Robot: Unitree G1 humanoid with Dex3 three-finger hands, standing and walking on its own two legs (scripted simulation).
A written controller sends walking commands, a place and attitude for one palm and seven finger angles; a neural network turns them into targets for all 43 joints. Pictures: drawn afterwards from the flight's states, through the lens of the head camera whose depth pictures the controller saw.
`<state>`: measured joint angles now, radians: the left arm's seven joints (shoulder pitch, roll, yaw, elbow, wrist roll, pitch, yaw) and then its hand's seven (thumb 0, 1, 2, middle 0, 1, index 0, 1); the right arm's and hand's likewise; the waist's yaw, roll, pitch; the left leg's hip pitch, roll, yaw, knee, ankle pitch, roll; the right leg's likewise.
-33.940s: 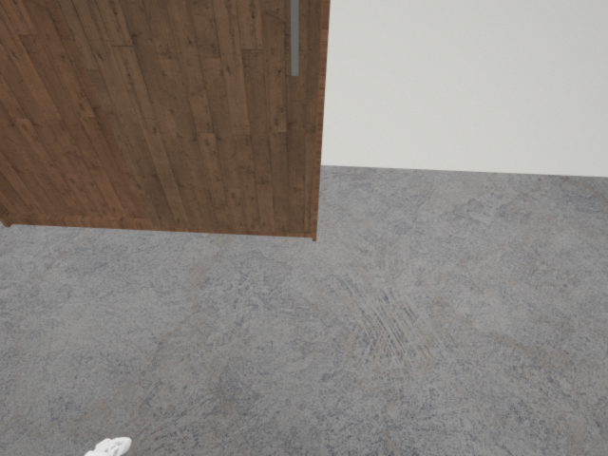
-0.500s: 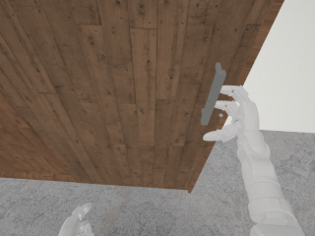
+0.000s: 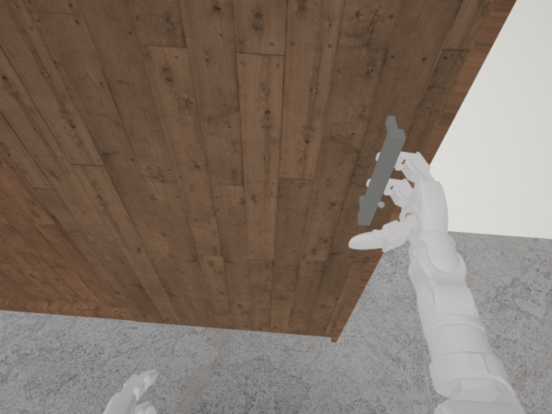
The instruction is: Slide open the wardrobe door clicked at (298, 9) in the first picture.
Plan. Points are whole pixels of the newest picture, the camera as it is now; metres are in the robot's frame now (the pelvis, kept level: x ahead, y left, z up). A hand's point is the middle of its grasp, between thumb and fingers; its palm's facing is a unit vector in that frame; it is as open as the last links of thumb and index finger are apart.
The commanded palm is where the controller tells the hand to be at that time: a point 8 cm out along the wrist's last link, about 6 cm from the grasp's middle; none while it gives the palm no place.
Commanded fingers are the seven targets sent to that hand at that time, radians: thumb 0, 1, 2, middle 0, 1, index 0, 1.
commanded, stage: slide the fingers in behind the handle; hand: right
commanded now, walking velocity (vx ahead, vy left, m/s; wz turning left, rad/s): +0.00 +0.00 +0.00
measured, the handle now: (376, 174) +0.46 -0.12 +0.11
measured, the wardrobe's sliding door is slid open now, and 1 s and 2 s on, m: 0.00 0.00 0.00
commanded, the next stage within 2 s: move the hooked fingers beside the handle in 0.04 s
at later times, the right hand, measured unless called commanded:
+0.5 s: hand (378, 206) +0.39 -0.11 +0.11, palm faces -0.01 +1.00 -0.01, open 14.6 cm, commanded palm +0.35 -0.17 +0.11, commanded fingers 0.00 0.50 -0.30 0.30 1.20 0.30 1.20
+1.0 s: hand (381, 206) +0.39 -0.12 +0.11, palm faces -0.04 +1.00 +0.00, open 14.5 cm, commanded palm +0.35 -0.19 +0.11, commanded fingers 0.00 0.50 -0.30 0.30 1.20 0.30 1.20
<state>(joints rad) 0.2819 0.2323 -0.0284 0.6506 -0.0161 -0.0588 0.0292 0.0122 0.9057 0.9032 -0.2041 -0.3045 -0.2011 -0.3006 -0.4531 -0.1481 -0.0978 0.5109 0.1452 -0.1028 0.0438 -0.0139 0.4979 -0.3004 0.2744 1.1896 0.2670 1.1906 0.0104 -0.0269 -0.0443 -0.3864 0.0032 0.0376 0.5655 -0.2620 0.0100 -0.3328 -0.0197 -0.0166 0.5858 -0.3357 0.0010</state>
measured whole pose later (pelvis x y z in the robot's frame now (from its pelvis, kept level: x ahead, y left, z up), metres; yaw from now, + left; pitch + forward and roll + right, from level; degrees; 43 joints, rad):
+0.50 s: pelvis +0.01 +0.00 +0.00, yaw +0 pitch +4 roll +0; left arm 0.26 0.22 -0.03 0.64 -0.01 -0.07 0.02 0.01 0.91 0.90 -0.20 -0.30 -0.20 -0.30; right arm -0.39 -0.14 -0.08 0.44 0.14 -0.08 0.03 -0.01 0.50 -0.30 0.21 1.14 0.19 1.15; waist 0.00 -0.03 -0.05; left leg -0.36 0.00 0.03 0.56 -0.27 0.01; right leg -0.30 -0.02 -0.02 0.57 -0.34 0.00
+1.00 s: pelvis +0.02 +0.00 +0.00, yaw +2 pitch +4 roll +0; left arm 0.25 0.22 -0.03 0.61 -0.02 -0.02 0.04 0.01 0.91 0.90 -0.20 -0.30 -0.20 -0.30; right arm -0.32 -0.16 -0.12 0.37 0.15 -0.05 0.08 -0.01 0.50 -0.30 0.23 1.12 0.23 1.13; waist 0.02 -0.03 -0.05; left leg -0.33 -0.01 0.01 0.52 -0.26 0.01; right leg -0.25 -0.03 -0.04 0.52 -0.34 0.01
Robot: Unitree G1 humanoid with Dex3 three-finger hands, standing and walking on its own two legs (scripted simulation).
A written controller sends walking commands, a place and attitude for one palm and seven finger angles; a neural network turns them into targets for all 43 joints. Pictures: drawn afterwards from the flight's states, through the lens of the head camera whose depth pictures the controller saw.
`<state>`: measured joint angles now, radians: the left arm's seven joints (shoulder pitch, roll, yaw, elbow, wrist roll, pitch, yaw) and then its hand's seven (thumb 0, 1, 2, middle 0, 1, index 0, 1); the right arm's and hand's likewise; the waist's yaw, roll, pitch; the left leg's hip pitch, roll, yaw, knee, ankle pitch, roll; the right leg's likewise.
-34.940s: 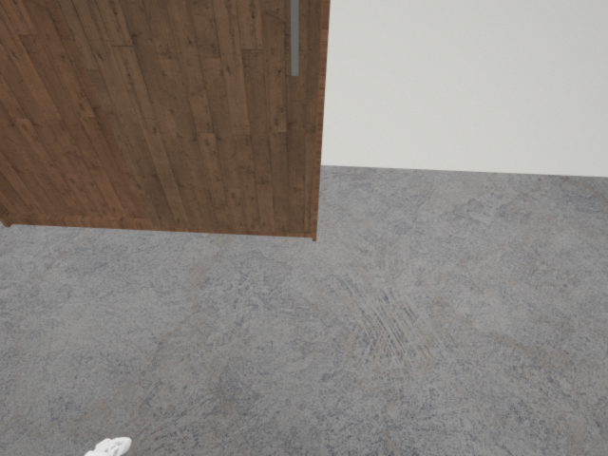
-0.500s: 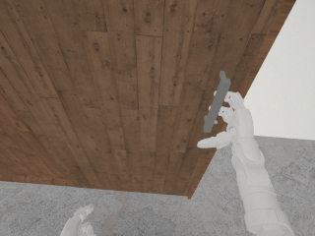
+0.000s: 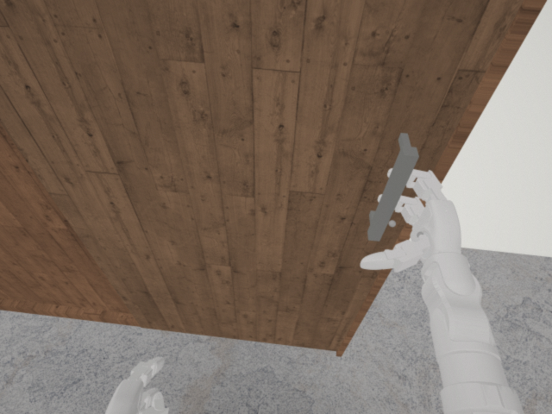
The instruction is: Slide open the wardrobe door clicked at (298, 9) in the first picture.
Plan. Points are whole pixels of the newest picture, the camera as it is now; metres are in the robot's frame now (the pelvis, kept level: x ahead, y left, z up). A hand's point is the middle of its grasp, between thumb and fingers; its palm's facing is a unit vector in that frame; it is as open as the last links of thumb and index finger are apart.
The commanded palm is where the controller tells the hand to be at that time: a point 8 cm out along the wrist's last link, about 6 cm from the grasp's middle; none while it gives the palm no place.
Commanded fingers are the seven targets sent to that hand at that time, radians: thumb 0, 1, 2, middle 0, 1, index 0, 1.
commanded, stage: move the hooked fingers beside the handle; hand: right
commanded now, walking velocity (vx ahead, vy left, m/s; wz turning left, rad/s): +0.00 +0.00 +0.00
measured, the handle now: (387, 191) +0.44 -0.14 +0.10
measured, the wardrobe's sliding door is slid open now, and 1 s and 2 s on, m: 0.00 0.00 0.00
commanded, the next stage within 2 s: feel for the door with the fingertips in 1.56 s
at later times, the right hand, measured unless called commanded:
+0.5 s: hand (422, 241) +0.34 -0.16 +0.11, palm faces +0.00 +1.00 -0.01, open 14.0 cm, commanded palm +0.31 -0.22 +0.11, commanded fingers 0.00 0.50 -0.30 0.30 1.20 0.30 1.20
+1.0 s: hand (426, 245) +0.34 -0.17 +0.11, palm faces +0.01 +1.00 -0.01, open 14.0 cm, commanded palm +0.31 -0.23 +0.11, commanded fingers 0.00 0.50 -0.30 0.30 1.20 0.30 1.20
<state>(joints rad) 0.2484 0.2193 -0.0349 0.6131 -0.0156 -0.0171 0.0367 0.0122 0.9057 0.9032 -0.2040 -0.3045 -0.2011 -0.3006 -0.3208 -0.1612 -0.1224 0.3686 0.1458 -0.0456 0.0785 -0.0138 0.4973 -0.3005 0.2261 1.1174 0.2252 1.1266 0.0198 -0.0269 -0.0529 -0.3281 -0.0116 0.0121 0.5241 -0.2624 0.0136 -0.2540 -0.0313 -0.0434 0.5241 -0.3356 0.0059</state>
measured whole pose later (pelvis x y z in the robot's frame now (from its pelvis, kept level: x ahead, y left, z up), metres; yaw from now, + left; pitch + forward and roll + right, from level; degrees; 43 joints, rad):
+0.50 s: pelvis -0.03 -0.01 +0.00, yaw -2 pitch +2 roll +0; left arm 0.21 0.24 -0.05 0.63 -0.03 -0.07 0.07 0.01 0.91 0.90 -0.20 -0.30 -0.20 -0.30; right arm -0.37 -0.21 -0.13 0.43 0.18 -0.06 0.15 -0.01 0.50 -0.30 0.30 1.20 0.30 1.20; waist 0.00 -0.03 -0.03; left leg -0.35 0.02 0.05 0.55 -0.25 0.01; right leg -0.30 -0.01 -0.01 0.58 -0.32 0.00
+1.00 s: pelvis -0.03 +0.00 +0.00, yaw -2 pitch +3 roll +0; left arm 0.27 0.25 -0.04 0.65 -0.03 -0.10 0.06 0.01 0.91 0.90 -0.20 -0.30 -0.20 -0.30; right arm -0.37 -0.23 -0.17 0.48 0.19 -0.12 0.17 -0.01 0.50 -0.30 0.30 1.20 0.30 1.20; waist 0.01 -0.02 -0.03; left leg -0.38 0.01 0.04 0.57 -0.24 0.01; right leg -0.33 -0.01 -0.01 0.59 -0.32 0.00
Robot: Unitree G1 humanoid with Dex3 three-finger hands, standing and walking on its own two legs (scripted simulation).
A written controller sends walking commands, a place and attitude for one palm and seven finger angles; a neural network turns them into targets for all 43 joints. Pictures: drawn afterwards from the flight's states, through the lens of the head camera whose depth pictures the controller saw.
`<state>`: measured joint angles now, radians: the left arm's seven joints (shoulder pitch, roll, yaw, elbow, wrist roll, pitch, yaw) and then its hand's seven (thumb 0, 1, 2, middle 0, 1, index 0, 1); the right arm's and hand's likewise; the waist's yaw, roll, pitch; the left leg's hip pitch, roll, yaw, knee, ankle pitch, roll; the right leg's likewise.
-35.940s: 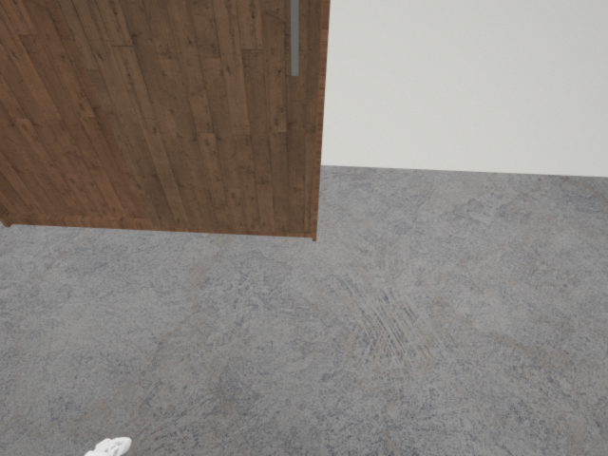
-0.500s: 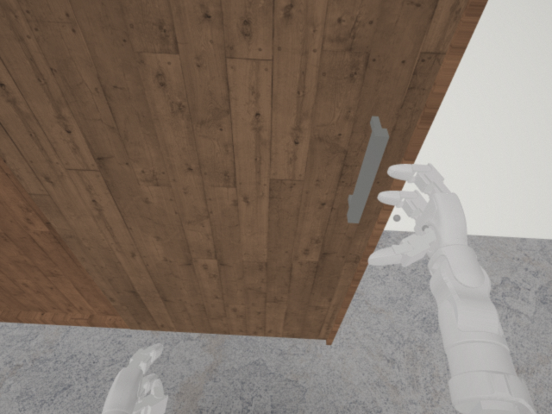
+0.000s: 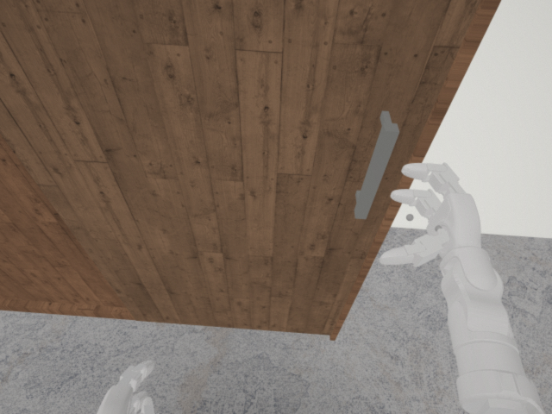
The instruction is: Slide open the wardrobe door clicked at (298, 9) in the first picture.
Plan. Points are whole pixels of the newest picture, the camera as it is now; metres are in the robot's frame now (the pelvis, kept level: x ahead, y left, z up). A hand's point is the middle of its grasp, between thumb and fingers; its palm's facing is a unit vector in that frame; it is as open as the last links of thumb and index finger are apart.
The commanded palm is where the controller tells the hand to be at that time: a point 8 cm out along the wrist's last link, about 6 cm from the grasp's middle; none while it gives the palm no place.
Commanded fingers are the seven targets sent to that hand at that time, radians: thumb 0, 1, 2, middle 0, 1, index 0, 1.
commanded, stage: move the hooked fingers beside the handle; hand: right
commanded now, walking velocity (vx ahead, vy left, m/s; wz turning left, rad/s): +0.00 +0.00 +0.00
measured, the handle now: (372, 169) +0.47 -0.12 +0.11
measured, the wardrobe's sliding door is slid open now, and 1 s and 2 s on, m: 0.00 0.00 0.00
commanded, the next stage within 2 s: feel for the door with the fingertips in 0.56 s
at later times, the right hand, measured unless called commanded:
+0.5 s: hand (417, 215) +0.38 -0.17 +0.11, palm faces +0.00 +1.00 -0.02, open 14.0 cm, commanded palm +0.35 -0.22 +0.11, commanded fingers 0.00 0.50 -0.30 0.30 1.20 0.30 1.20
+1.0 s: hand (391, 212) +0.38 -0.13 +0.11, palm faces -0.05 +1.00 +0.00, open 14.0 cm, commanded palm +0.36 -0.19 +0.11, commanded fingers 0.00 0.50 -0.30 0.30 1.20 0.30 1.20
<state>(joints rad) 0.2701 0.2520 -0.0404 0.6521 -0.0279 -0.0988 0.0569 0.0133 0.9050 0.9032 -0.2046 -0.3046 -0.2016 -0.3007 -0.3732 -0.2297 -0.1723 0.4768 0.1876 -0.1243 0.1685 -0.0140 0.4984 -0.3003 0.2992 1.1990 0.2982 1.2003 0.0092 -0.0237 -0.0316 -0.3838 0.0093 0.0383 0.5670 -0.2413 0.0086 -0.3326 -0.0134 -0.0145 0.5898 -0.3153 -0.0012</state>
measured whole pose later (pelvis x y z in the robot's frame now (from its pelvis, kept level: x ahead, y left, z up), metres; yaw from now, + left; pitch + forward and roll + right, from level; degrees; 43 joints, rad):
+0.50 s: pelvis +0.01 +0.01 +0.00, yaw +0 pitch +4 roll +0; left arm 0.25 0.25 -0.04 0.63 -0.03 -0.09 0.05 0.01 0.91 0.90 -0.20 -0.30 -0.20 -0.30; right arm -0.34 -0.25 -0.21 0.45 0.20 -0.11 0.20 -0.01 0.50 -0.30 0.30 1.20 0.30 1.20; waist 0.00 -0.03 -0.04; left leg -0.38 0.00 0.04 0.57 -0.26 0.02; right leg -0.32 -0.02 -0.01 0.58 -0.33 0.01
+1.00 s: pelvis +0.01 +0.00 +0.00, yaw +0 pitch +4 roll +0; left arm 0.25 0.23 -0.04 0.64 -0.02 -0.09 0.04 0.01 0.91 0.90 -0.20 -0.30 -0.20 -0.30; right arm -0.37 -0.18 -0.11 0.43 0.17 -0.08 0.13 -0.01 0.50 -0.30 0.30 1.20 0.30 1.20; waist 0.01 -0.03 -0.04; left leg -0.39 0.01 0.04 0.58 -0.27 0.01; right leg -0.33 -0.01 -0.01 0.60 -0.34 0.00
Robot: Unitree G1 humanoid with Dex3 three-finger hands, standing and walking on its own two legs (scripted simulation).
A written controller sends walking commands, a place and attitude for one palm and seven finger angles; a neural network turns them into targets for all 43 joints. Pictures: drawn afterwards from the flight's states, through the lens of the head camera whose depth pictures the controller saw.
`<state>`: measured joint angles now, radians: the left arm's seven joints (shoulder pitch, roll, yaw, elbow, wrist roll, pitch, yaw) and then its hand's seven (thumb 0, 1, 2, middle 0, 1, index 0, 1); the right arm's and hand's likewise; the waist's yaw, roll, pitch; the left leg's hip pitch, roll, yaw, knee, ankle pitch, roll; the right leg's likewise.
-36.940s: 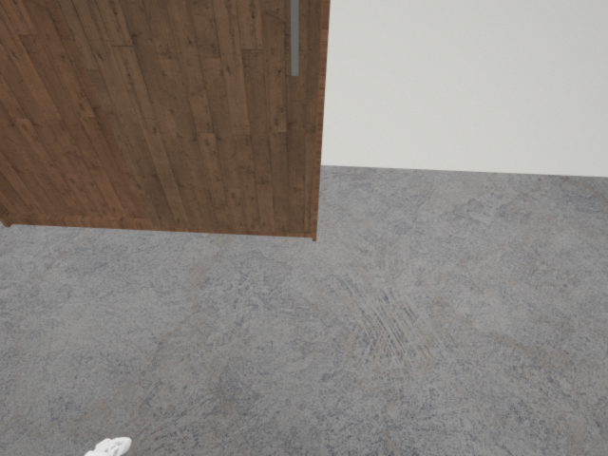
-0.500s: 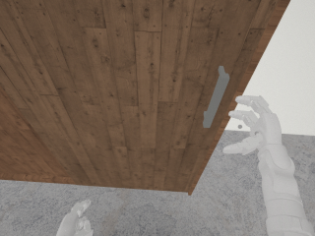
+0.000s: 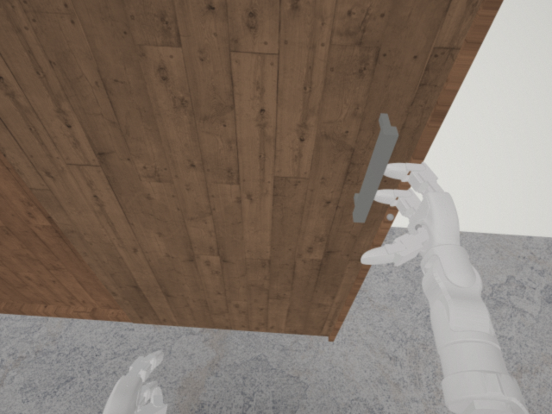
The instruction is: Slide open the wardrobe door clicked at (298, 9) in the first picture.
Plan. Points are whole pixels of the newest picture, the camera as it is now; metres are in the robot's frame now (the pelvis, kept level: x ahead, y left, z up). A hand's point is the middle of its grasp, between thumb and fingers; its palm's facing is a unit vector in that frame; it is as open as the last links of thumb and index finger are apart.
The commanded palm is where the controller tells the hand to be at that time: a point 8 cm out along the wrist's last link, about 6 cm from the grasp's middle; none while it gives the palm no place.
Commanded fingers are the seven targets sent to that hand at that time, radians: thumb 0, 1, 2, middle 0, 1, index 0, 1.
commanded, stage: feel for the door with the fingertips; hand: right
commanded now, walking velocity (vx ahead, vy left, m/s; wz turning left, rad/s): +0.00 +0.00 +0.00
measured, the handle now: (370, 172) +0.46 -0.11 +0.11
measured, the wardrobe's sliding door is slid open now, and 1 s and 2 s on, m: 0.00 0.00 0.00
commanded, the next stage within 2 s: slide the fingers in behind the handle in 0.68 s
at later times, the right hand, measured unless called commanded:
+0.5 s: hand (388, 204) +0.39 -0.13 +0.11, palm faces -0.02 +1.00 -0.01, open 14.0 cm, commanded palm +0.37 -0.19 +0.11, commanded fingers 0.00 0.50 -0.30 0.30 1.20 0.30 1.20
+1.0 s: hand (392, 204) +0.40 -0.14 +0.11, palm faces -0.03 +1.00 +0.00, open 13.9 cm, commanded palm +0.37 -0.19 +0.11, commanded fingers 0.00 0.50 -0.30 0.30 1.20 0.30 1.20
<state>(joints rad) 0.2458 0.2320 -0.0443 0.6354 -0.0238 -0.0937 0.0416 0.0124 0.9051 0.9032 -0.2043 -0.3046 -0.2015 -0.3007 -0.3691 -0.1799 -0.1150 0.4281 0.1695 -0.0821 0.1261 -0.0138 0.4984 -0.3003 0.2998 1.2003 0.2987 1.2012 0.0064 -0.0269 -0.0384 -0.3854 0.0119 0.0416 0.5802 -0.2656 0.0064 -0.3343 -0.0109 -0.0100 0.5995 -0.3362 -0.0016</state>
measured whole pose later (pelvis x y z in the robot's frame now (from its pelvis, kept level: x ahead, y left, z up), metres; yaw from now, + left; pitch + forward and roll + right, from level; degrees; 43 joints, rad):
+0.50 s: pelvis +0.00 +0.01 +0.00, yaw +0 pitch +4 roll +0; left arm 0.25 0.24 -0.04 0.65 -0.02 -0.07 0.05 0.01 0.91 0.90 -0.20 -0.30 -0.20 -0.30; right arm -0.48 -0.21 -0.14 0.56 0.16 -0.12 0.10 -0.01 0.50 -0.30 0.30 1.20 0.30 1.21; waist 0.02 -0.02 -0.03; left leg -0.39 0.00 0.05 0.57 -0.25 0.02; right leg -0.34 -0.02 0.00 0.59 -0.32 0.01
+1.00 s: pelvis +0.01 +0.00 +0.00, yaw +1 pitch +5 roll +0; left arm 0.31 0.24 -0.02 0.65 -0.02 -0.07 0.03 0.01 0.91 0.90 -0.20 -0.30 -0.20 -0.30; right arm -0.43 -0.20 -0.17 0.56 0.17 -0.17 0.13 -0.01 0.50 -0.30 0.30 1.20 0.30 1.20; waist 0.02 -0.03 -0.05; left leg -0.40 0.00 0.03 0.56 -0.26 0.01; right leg -0.34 -0.02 -0.03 0.59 -0.34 0.00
